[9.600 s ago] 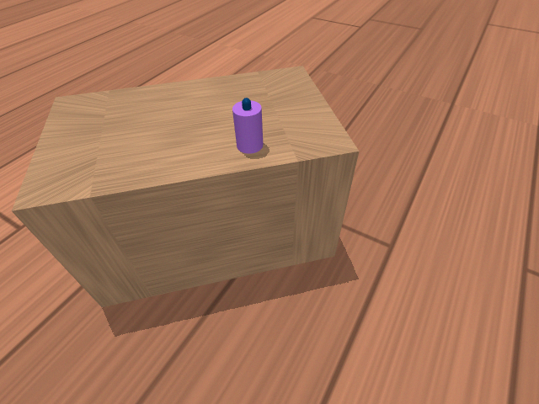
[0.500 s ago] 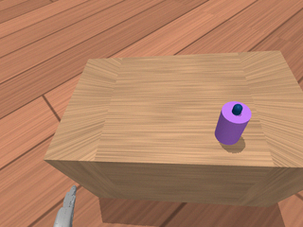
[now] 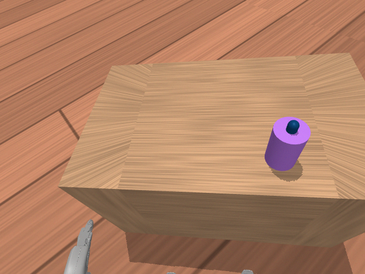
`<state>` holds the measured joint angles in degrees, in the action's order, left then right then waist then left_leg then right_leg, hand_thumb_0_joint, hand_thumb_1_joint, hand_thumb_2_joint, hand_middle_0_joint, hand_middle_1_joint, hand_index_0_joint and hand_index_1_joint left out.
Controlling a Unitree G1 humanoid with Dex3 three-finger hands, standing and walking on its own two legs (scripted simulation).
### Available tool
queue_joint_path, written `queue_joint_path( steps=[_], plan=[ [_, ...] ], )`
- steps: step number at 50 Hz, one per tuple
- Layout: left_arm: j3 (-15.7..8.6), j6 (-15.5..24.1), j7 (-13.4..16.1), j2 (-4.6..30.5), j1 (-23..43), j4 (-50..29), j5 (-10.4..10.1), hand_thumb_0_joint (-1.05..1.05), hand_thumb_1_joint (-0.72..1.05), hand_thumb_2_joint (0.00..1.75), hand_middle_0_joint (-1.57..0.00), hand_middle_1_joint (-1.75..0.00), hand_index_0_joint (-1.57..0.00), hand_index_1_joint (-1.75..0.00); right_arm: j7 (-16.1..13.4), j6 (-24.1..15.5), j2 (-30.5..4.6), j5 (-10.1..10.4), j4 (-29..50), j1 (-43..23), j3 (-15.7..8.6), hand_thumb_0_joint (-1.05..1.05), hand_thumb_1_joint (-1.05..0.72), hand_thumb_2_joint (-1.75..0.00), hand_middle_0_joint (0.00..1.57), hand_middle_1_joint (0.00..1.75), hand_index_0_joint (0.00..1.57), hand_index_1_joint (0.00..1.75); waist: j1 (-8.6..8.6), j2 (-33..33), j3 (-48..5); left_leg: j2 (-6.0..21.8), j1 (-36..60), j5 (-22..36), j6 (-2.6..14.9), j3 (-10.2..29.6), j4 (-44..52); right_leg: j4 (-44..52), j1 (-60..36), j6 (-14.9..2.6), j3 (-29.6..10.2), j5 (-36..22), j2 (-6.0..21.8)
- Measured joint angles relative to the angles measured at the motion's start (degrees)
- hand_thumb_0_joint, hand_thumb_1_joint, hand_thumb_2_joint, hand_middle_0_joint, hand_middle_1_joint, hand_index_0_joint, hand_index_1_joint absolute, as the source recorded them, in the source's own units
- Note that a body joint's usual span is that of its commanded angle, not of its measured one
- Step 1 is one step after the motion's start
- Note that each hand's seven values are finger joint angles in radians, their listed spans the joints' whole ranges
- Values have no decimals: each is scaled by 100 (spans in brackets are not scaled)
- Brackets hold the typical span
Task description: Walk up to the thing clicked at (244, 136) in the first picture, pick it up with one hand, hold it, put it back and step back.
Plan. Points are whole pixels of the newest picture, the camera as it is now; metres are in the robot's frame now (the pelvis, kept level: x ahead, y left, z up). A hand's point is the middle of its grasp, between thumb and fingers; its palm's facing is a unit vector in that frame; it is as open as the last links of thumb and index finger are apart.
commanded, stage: approach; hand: right
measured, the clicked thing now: (286, 142) +0.46 -0.20 -0.05
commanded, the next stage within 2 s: close in in 0.34 s
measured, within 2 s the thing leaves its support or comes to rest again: neither
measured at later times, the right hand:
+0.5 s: hand (328, 161) +0.42 -0.30 -0.06, palm faces +0.17 +0.98 +0.09, open 17.7 cm
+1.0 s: hand (298, 155) +0.43 -0.23 -0.06, palm faces +0.20 +0.98 +0.05, open 17.7 cm
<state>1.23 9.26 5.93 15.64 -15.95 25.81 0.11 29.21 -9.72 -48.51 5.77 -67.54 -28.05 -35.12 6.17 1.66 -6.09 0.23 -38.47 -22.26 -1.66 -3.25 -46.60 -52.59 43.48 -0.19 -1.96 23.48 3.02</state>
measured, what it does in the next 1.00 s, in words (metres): lowers itself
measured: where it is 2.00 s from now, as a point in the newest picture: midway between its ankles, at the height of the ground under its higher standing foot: outside the picture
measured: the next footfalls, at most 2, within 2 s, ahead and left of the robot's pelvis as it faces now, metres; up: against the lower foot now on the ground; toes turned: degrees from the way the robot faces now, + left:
none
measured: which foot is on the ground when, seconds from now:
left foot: down 0.00-1.00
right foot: down 0.00-1.00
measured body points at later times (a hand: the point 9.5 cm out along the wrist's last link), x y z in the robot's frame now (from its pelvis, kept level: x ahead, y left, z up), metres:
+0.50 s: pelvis -0.01 +0.00 -0.06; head +0.12 -0.08 +0.37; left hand +0.15 +0.27 -0.05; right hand +0.40 -0.35 -0.07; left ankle +0.00 +0.15 -0.69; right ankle +0.02 -0.11 -0.69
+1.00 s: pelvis -0.03 +0.00 -0.07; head +0.09 -0.05 +0.36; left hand +0.12 +0.27 -0.04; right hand +0.42 -0.28 -0.06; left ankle +0.00 +0.15 -0.69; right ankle +0.02 -0.11 -0.69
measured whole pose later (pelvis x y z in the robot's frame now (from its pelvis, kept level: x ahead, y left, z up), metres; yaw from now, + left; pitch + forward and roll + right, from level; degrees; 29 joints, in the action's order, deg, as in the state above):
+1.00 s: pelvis -0.03 +0.00 -0.07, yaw +2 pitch +23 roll +5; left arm -3.2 5.1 -0.5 14.6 -23.6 -1.2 3.5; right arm 10.4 -28.8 -28.4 5.0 -62.9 -35.8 -31.7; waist 12.0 1.1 -8.9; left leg -0.9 -62.6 -28.7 -1.3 -3.1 -68.5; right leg -73.6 66.9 0.2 -2.9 29.7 4.3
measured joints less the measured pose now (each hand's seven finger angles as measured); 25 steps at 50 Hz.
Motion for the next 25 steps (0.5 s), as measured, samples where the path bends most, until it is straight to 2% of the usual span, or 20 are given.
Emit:
queue_joint_path(
  steps=[3,9,13,15,20,25],
  plan=[
    [43,-21,-6,-4,-8,-2,-8,0,-53,5,-6,-5,-5,-5,26,-13,-6,44,78,-45,-73,-2,57,-4,5,5,6,4,-24,-1,38,-4,-60,0,-6,-1,-18,-34,67,-4,-3,9,3],
    [157,21,-46,-110,28,-89,29,-1,-54,5,-6,-5,-5,-5,117,-397,52,339,-28,-167,-41,-2,59,-4,4,5,5,5,12,-3,-36,26,-344,-90,-24,-3,-220,-215,350,-20,-11,79,-25],
    [129,128,-107,-111,85,-312,52,-1,-55,6,-6,-5,-5,-5,142,-871,339,618,-146,-260,-19,-2,60,-4,3,5,5,5,79,21,-135,43,-673,-217,-41,15,-529,-496,666,-35,-4,191,-36],
    [130,149,-154,-125,81,-516,88,-1,-56,6,-6,-5,-4,-5,127,-1124,534,684,-157,-279,-44,-2,60,-4,3,6,5,5,134,53,-193,38,-900,-297,-44,26,-739,-695,884,-36,-2,267,-28],
    [-3,246,-299,-184,-113,-1114,233,0,-56,7,-6,-5,-4,-6,-45,-1641,1016,664,-17,-272,-141,-2,61,-4,3,5,5,5,330,150,-257,1,-1458,-484,-34,33,-1277,-1226,1432,-20,-22,456,14],
    [-242,158,-391,-136,-286,-1486,372,0,-56,7,-6,-5,-5,-6,-457,-1986,1270,436,251,-390,-258,-2,61,-3,4,5,5,4,561,225,-230,-65,-2068,-628,-17,25,-1827,-1792,2040,0,-62,620,82]
  ],
)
